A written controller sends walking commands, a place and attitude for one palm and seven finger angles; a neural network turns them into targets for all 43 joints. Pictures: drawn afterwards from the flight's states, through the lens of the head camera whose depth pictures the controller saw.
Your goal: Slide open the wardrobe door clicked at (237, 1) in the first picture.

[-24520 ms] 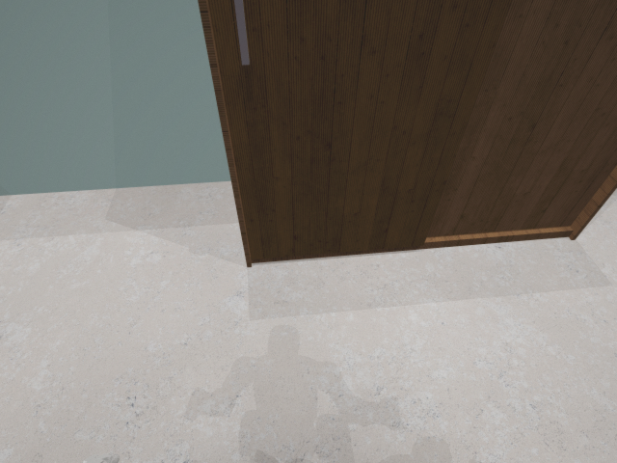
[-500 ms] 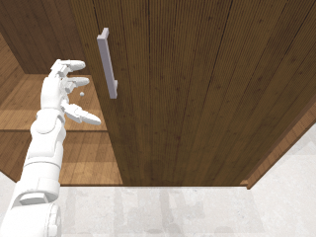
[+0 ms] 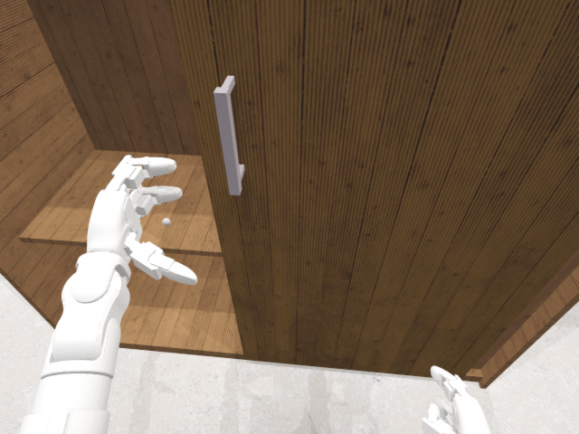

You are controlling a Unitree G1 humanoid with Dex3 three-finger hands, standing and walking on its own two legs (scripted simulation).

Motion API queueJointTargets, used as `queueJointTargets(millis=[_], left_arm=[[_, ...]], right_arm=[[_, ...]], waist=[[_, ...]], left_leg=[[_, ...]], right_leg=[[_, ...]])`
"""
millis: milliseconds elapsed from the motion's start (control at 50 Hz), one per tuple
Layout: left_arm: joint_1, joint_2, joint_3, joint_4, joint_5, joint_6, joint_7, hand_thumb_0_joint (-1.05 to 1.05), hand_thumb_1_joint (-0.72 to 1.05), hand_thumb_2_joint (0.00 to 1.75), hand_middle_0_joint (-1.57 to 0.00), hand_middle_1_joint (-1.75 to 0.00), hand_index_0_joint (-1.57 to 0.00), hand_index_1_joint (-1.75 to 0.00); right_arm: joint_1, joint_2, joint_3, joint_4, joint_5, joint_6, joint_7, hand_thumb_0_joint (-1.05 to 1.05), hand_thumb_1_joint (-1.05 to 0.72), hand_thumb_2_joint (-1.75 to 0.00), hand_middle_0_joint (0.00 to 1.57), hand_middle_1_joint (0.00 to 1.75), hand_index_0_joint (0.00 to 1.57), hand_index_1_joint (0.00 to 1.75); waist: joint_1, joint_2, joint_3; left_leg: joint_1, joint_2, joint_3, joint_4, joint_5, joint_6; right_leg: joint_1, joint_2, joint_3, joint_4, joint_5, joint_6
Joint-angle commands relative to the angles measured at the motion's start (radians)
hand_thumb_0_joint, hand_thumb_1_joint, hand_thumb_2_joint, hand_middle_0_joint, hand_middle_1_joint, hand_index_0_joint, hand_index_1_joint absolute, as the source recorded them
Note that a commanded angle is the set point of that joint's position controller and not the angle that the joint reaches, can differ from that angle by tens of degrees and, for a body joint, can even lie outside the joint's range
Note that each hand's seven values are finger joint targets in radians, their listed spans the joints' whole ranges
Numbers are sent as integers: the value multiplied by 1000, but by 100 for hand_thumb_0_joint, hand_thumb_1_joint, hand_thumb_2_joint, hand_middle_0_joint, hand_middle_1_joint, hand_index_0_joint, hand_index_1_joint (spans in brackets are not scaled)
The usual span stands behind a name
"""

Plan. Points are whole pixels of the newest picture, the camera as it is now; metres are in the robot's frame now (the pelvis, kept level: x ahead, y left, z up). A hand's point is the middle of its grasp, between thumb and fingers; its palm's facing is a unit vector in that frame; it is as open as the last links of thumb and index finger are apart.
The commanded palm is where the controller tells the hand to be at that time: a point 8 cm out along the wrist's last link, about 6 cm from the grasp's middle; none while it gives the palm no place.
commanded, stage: slip the hand off the handle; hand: left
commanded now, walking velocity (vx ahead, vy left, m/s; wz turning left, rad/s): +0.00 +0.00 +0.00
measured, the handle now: (232, 139) +0.49 +0.14 +0.18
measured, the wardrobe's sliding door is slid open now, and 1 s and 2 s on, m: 0.62 0.62 0.62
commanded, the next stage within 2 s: draw the hand back to the body in 0.02 s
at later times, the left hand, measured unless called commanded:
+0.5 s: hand (138, 257) +0.25 +0.20 +0.17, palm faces +0.08 -1.00 -0.03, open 14.7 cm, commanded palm +0.23 +0.24 +0.17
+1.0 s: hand (74, 298) +0.20 +0.25 +0.16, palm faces +0.43 -0.87 -0.25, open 12.2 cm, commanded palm +0.16 +0.28 +0.17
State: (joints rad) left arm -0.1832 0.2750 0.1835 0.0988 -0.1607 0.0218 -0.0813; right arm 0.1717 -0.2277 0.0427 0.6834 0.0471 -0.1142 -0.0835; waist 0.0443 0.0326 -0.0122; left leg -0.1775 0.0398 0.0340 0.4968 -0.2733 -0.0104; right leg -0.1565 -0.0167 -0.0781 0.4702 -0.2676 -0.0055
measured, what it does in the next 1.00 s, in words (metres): stands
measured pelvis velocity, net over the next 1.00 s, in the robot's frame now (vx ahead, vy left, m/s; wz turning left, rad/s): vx -0.03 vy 0.01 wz -0.01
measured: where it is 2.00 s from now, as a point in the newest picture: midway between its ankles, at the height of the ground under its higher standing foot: outside the picture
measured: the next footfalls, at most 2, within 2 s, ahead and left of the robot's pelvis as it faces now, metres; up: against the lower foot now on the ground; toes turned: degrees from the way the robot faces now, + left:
none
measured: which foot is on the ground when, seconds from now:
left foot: down 0.00-1.00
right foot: down 0.00-1.00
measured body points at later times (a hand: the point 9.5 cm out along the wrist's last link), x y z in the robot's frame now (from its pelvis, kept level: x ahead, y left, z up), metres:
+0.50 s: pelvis -0.01 -0.01 +0.00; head -0.07 -0.03 +0.45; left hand +0.24 +0.25 +0.18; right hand +0.18 -0.25 -0.06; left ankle +0.00 +0.12 -0.74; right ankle -0.01 -0.11 -0.74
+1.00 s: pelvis -0.03 +0.01 +0.01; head -0.06 -0.01 +0.46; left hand +0.17 +0.30 +0.18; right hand +0.14 -0.22 -0.09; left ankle +0.00 +0.12 -0.74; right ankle -0.01 -0.11 -0.74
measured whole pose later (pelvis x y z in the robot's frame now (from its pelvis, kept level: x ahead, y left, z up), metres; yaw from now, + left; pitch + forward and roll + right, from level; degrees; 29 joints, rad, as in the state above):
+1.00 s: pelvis -0.03 +0.01 +0.01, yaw -1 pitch -8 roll -1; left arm 0.26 0.30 0.25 -0.26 -0.08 -0.08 0.13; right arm 0.20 -0.22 0.03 0.74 -0.01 -0.16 -0.08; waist 0.07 0.05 0.06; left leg -0.06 0.04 0.05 0.39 -0.19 0.00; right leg -0.04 -0.01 -0.06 0.35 -0.17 0.00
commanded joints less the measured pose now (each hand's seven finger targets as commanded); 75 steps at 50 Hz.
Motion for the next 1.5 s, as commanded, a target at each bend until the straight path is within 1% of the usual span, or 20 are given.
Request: queueJointTargets(millis=[0,120,140,160,180,220,300,360,480,560,620,640,660,700,780,920,1100,1320,1400,1480], left_arm=[[-422,147,28,-280,-1,-89,-4,0,-55,20,-25,-115,-25,-115],[-286,162,73,-208,-18,-69,-17,0,-55,20,-25,-115,-25,-115],[-251,200,101,-70,-107,81,-90,0,-55,20,-25,-115,-25,-115],[-266,255,146,-133,-131,160,-126,0,-55,20,-25,-115,-25,-115],[-340,303,188,-241,-132,198,-137,0,-55,20,-25,-115,-25,-115],[-294,271,198,-323,-132,220,-126,0,-55,20,-25,-115,-25,-115],[-128,214,201,-383,-155,153,-105,0,-55,20,-25,-115,-25,-115],[-125,184,147,-367,-142,161,-121,0,-55,20,-25,-115,-25,-115],[-201,219,138,-475,-136,173,-124,0,-55,20,-25,-115,-25,-115],[-133,264,200,-464,-145,154,-120,0,-48,24,-25,-111,-25,-111],[-78,231,181,-465,-157,152,-143,0,-37,29,-24,-104,-24,-104],[-49,284,206,-582,-34,38,22,0,-33,31,-24,-102,-24,-102],[51,229,181,-501,-12,1,86,0,-30,32,-24,-100,-24,-100],[172,191,150,-509,20,-53,139,0,-22,36,-24,-96,-24,-96],[144,196,126,-588,65,-131,189,0,-8,43,-23,-87,-23,-87],[212,210,151,-610,95,-180,228,0,17,55,-22,-73,-22,-73],[426,208,198,-650,90,-189,219,0,50,71,-21,-53,-21,-53],[545,237,266,-693,83,-179,218,0,90,90,-20,-30,-20,-30],[490,213,226,-703,91,-175,222,0,90,90,-20,-30,-20,-30],[485,223,231,-697,93,-173,228,0,90,90,-20,-30,-20,-30]], right_arm=[[-101,-117,-45,-133,-8,-61,-21,0,-90,-90,20,30,20,30],[-103,-123,-45,-134,-5,-62,-14,0,-90,-90,20,30,20,30],[-135,-154,-41,-131,17,-53,-24,0,-90,-90,20,30,20,30],[-154,-157,-38,-155,26,-44,-33,0,-90,-90,20,30,20,30],[-179,-145,-32,-180,26,-46,-39,0,-90,-90,20,30,20,30],[-192,-125,-21,-202,20,-53,-36,0,-90,-90,20,30,20,30],[-162,-126,-29,-198,15,-77,-16,0,-90,-90,20,30,20,30],[-160,-134,-33,-185,22,-80,-16,0,-90,-90,20,30,20,30],[-194,-136,-25,-190,24,-102,-39,0,-90,-90,20,30,20,30],[-194,-137,-20,-176,15,-114,-43,0,-90,-90,20,30,20,30],[-200,-129,-14,-180,18,-122,-40,0,-90,-90,20,30,20,30],[-200,-97,-23,-189,-27,-135,-27,0,-90,-90,20,30,20,30],[-184,-104,-27,-153,-38,-138,-19,0,-90,-90,20,30,20,30],[-170,-104,-36,-153,-43,-122,-6,0,-90,-90,20,30,20,30],[-162,-106,-47,-147,-50,-119,-3,0,-90,-90,20,30,20,30],[-167,-106,-54,-126,-61,-116,-13,0,-90,-90,20,30,20,30],[-150,-109,-65,-131,-61,-104,6,0,-90,-90,20,30,20,30],[-135,-105,-74,-147,-61,-90,6,0,-90,-90,20,30,20,30],[-134,-106,-71,-139,-60,-97,2,0,-90,-90,20,30,20,30],[-138,-104,-69,-137,-62,-102,-4,0,-90,-90,20,30,20,30]], waist=[[-39,40,-210],[-9,-28,-198],[11,-43,-210],[30,-39,-229],[37,-20,-262],[35,-13,-238],[25,-49,-192],[1,-47,-103],[-5,19,-78],[13,1,-100],[15,14,-82],[27,13,53],[12,1,89],[15,-51,47],[6,35,-30],[17,33,-38],[30,39,-18],[32,29,-2],[18,70,17],[22,53,6]], left_leg=[[111,-27,-13,-57,247,33],[64,-30,-2,-64,254,33],[53,-36,-6,-94,228,37],[60,-39,-2,-100,232,43],[77,-43,-1,-99,266,48],[88,-40,0,-95,302,44],[92,-30,0,-90,295,37],[74,-30,7,-87,214,42],[85,-36,-10,-102,99,45],[87,-35,-20,-107,98,41],[79,-36,-16,-116,92,40],[34,-36,3,-123,53,29],[21,-36,8,-124,11,24],[45,-28,13,-140,-3,30],[102,-27,19,-173,7,32],[121,-27,5,-197,58,31],[102,-12,-7,-196,211,14],[94,-11,5,-175,225,19],[104,-12,3,-176,201,19],[114,-17,4,-176,188,23]], right_leg=[[12,29,36,-64,250,-14],[50,22,35,-53,298,-8],[110,18,37,-65,317,-17],[143,12,43,-72,329,-11],[163,6,48,-71,363,-10],[154,10,40,-69,386,-6],[125,18,42,-70,399,4],[51,23,50,-98,267,5],[-2,23,60,-142,45,0],[24,25,59,-145,31,-5],[26,23,54,-148,32,-4],[-16,8,67,-216,-21,1],[-36,1,66,-238,-77,-2],[-5,1,63,-240,-101,0],[48,13,62,-226,-47,-5],[93,23,46,-214,20,-11],[134,32,35,-174,159,-16],[121,30,40,-177,180,-11],[98,28,40,-186,151,-10],[103,27,39,-191,142,-9]])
